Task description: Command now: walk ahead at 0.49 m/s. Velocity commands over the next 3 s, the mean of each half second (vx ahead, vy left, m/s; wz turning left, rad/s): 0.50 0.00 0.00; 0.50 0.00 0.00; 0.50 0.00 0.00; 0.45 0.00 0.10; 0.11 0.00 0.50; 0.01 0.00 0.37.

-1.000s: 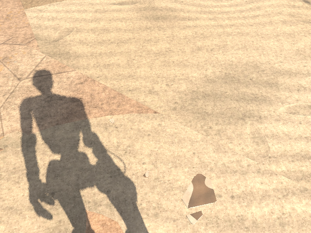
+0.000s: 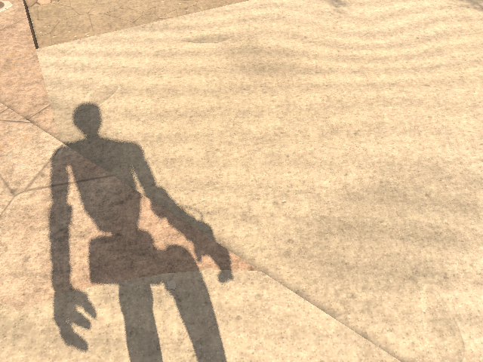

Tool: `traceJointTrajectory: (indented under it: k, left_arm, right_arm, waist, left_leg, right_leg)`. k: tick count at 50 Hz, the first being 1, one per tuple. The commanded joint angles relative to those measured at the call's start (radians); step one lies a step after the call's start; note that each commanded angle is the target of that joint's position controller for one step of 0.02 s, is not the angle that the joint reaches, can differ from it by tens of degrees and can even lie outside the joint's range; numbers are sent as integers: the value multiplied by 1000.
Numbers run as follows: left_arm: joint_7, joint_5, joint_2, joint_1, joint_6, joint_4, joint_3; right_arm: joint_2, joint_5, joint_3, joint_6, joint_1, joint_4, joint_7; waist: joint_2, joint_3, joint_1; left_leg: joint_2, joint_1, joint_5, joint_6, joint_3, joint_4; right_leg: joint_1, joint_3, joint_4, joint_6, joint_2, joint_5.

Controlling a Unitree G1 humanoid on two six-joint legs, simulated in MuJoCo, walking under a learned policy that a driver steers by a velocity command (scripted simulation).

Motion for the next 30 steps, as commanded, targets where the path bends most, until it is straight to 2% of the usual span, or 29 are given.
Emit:
traceJointTrajectory:
  k: [1,4,6,8,10,11,12,13,14,15,16,17,19,20,21,23,26,30]
  left_arm:
    - [4,-3,94,55,-14,-37,4]
    - [9,-2,105,112,-14,-21,0]
    - [15,5,112,136,-11,-11,0]
    - [21,12,122,130,-8,-4,1]
    - [26,14,141,96,-8,-9,5]
    - [25,13,153,83,-7,-8,8]
    - [22,6,158,59,-4,-15,8]
    - [18,-5,131,49,-7,-47,0]
    - [5,-38,27,177,-3,-56,-14]
    - [7,-13,131,93,1,-55,13]
    - [3,-8,137,-14,-3,-99,18]
    - [0,-4,124,-64,-7,-111,19]
    - [-9,20,85,-43,20,-106,19]
    - [-16,23,66,-35,32,-105,18]
    - [-20,25,60,-45,42,-112,18]
    - [-26,25,65,-115,56,-143,19]
    - [-29,18,81,-275,61,-205,17]
    - [-37,5,74,-439,56,-260,6]
  right_arm:
    - [-18,8,2,1,-82,-63,8]
    - [-18,15,7,0,-179,-91,8]
    - [-27,16,6,-4,-220,-106,8]
    - [-37,16,2,-11,-227,-116,6]
    - [-54,17,-9,-21,-137,-94,-8]
    - [-71,17,-20,-28,-22,-58,-17]
    - [-97,9,-36,-37,150,-1,-26]
    - [-178,-19,-61,-43,329,34,-37]
    - [-254,-27,-77,-38,352,33,-31]
    - [-200,15,-70,-25,282,31,-21]
    - [-148,23,-53,-26,170,15,-17]
    - [-92,19,-39,-35,119,11,-13]
    - [-28,18,-18,-49,134,40,-21]
    - [-26,19,-15,-56,164,54,-25]
    - [-41,20,-16,-63,194,66,-27]
    - [-79,21,-21,-67,233,77,-28]
    - [-78,22,-14,-64,285,83,-26]
    - [-83,26,-6,-65,348,92,-28]
  waist:
    - [-67,96,-1]
    - [-82,98,26]
    - [-84,103,36]
    - [-88,101,22]
    - [-102,47,-27]
    - [-102,-8,-76]
    - [-84,-87,-151]
    - [-9,-208,-208]
    - [199,-312,-135]
    - [37,-244,-133]
    - [26,-91,-94]
    - [-17,-23,-67]
    - [1,6,-9]
    - [8,6,2]
    - [8,11,9]
    - [18,37,12]
    - [27,76,-18]
    - [38,88,-62]
  left_leg:
    - [-21,-14,99,-15,47,-168]
    - [-51,3,123,-9,74,-286]
    - [-64,-7,97,8,80,-336]
    - [-82,22,35,36,84,-379]
    - [-137,175,-49,73,110,-416]
    - [-166,303,-59,93,114,-453]
    - [-156,521,-9,119,95,-518]
    - [55,782,-105,174,-135,-528]
    - [340,1022,-120,337,-644,-629]
    - [287,931,-240,318,-668,-705]
    - [254,777,-225,276,-506,-740]
    - [209,652,-110,241,-403,-775]
    - [127,524,22,177,-251,-803]
    - [114,506,73,169,-218,-808]
    - [104,498,122,168,-194,-814]
    - [91,488,150,165,-149,-838]
    - [66,506,206,147,-107,-861]
    - [42,556,322,110,-59,-855]
  right_leg:
    - [-59,165,-130,-66,-260,353]
    - [27,153,-112,-59,-275,452]
    - [107,150,-83,-69,-294,515]
    - [166,143,-34,-76,-315,627]
    - [178,118,88,-61,-317,884]
    - [172,107,215,-51,-306,958]
    - [84,82,405,-33,-276,875]
    - [-128,52,699,-16,-229,528]
    - [-494,25,1077,27,-31,-304]
    - [-592,147,1129,11,-75,-262]
    - [-622,149,1087,8,-123,-158]
    - [-584,147,1029,11,-153,-96]
    - [-485,141,937,32,-188,-64]
    - [-467,131,914,42,-187,-58]
    - [-475,119,895,51,-188,-50]
    - [-532,99,837,66,-202,6]
    - [-610,70,687,83,-215,129]
    - [-570,27,449,81,-178,253]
